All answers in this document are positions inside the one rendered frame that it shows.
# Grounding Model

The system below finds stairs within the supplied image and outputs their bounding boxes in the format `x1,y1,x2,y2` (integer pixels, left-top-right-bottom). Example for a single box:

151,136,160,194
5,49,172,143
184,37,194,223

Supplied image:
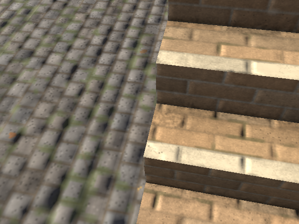
136,0,299,224

